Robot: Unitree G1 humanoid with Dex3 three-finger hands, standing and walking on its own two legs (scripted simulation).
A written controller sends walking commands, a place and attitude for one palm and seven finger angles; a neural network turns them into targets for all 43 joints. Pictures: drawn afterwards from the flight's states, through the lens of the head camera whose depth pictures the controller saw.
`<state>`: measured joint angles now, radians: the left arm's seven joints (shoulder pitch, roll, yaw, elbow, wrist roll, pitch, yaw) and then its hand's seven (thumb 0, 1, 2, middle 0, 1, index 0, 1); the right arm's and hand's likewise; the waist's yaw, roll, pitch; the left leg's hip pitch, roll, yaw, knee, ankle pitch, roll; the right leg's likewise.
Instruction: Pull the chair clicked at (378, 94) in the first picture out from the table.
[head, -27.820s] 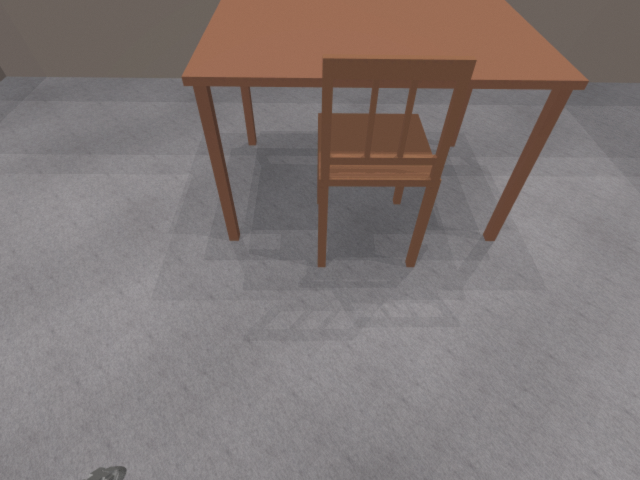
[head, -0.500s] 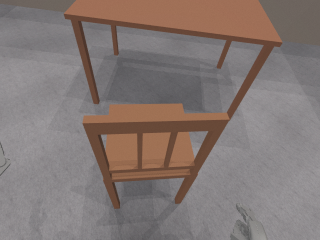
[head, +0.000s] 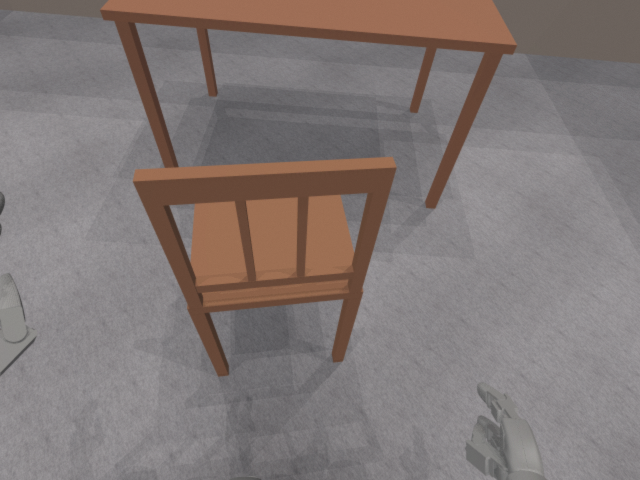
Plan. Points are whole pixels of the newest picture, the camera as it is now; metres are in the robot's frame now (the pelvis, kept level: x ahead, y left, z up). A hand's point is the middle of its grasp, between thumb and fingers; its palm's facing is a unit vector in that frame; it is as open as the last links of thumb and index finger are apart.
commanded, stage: stop stepping back and stand still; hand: left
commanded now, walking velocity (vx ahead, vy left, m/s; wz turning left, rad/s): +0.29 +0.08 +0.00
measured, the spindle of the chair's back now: (246, 242) +0.51 +0.16 -0.10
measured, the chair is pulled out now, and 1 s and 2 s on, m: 0.61 0.61 0.61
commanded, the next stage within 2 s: let the arm hang, fingers relaxed in 0.60 s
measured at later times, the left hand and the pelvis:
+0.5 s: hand out of the picture +0.11 +0.27 +0.18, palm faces +0.46 -0.74 -0.49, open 7.4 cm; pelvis -0.07 -0.01 +0.01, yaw +2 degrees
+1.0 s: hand out of the picture +0.00 +0.14 -0.16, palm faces +0.14 -0.98 -0.12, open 6.9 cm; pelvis -0.08 -0.02 +0.00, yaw +4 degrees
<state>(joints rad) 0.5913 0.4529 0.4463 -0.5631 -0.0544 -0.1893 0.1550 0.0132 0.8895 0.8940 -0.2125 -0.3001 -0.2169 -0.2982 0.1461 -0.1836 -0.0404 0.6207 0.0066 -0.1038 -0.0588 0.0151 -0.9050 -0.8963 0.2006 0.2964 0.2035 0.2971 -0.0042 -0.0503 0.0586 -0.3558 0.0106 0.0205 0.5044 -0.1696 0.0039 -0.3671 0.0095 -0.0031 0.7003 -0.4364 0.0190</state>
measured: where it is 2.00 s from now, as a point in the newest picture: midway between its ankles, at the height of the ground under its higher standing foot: outside the picture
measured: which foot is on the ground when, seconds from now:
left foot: down 0.00-0.08, up 0.10-0.30, down 0.32-1.00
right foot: down 0.00-0.32, up 0.34-0.52, down 0.54-1.00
